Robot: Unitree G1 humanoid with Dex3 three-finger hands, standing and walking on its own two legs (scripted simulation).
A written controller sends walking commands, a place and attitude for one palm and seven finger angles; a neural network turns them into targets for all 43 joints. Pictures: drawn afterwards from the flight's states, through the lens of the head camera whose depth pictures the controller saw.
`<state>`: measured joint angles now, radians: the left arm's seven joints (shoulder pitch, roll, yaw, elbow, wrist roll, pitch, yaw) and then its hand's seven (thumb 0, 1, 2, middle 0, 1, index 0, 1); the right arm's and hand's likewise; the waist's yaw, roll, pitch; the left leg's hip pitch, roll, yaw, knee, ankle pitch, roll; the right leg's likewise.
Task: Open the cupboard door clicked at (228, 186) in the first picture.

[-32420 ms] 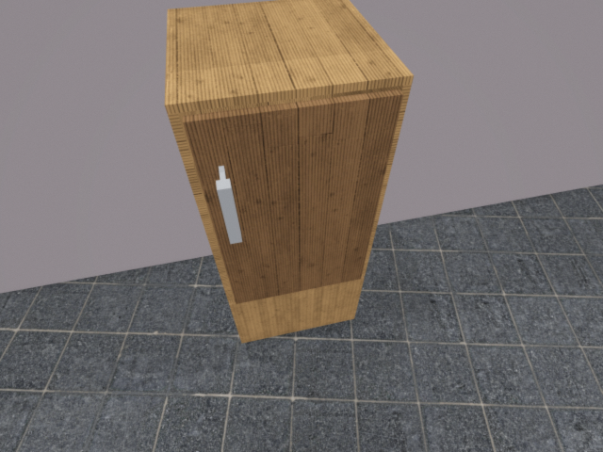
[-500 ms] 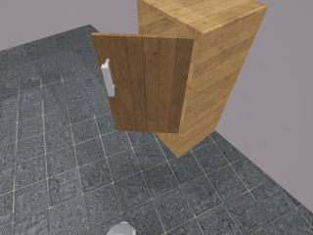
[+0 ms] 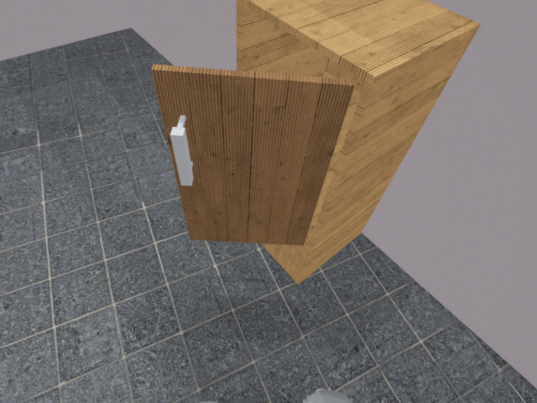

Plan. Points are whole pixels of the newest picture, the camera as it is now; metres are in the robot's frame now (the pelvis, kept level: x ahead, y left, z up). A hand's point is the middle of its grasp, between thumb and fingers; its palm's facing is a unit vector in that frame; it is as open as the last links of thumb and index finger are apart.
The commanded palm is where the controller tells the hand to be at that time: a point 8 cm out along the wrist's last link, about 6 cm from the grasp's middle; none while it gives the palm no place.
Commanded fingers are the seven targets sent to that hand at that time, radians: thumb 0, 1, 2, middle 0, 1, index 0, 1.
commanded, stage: come to a stop and stand still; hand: left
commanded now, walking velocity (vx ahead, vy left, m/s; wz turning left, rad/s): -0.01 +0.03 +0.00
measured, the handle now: (184, 151) +0.58 +0.21 -0.03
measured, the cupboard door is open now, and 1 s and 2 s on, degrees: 49 49 49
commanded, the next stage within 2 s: look again from close up in 0.58 s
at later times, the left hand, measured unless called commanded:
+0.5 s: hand out of the picture +0.03 +0.11 -0.18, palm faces +0.04 -0.98 -0.20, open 7.2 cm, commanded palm none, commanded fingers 0.00 0.90 0.90 -0.20 -0.30 -0.20 -0.30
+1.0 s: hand out of the picture +0.01 +0.15 -0.18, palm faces +0.05 -0.98 -0.21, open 7.3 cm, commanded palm none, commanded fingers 0.00 0.90 0.90 -0.20 -0.30 -0.20 -0.30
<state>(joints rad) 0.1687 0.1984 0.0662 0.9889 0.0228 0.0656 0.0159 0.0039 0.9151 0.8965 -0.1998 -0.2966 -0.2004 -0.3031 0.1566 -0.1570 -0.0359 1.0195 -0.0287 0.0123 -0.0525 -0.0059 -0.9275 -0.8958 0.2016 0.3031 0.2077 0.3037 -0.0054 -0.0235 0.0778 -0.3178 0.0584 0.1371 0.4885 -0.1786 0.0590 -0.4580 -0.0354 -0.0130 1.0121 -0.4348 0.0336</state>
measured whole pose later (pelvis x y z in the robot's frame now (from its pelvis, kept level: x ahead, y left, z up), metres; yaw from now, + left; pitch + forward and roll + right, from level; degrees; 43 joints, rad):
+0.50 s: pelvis -0.01 -0.07 +0.00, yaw +1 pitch -2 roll +0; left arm 0.22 0.17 0.02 1.08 0.00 0.02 0.03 0.00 0.94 0.90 -0.20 -0.30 -0.20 -0.30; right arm 0.28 -0.14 -0.02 1.14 -0.02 0.03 -0.03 0.00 -0.91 -0.90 0.20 0.30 0.20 0.30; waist -0.02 0.00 0.04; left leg -0.24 0.05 0.03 0.47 -0.20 -0.03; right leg -0.13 -0.01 -0.05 0.47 -0.31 -0.01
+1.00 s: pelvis -0.01 -0.04 -0.01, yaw +1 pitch -3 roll -1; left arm 0.31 0.19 0.01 0.98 0.02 0.01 0.04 0.01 0.91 0.90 -0.20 -0.30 -0.20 -0.30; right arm 0.21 -0.19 -0.03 0.98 -0.02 0.00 -0.03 0.00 -0.91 -0.90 0.20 0.30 0.20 0.30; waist 0.00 -0.01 0.02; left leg -0.30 0.04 0.03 0.61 -0.26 0.01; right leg -0.16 -0.03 -0.05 0.56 -0.35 0.02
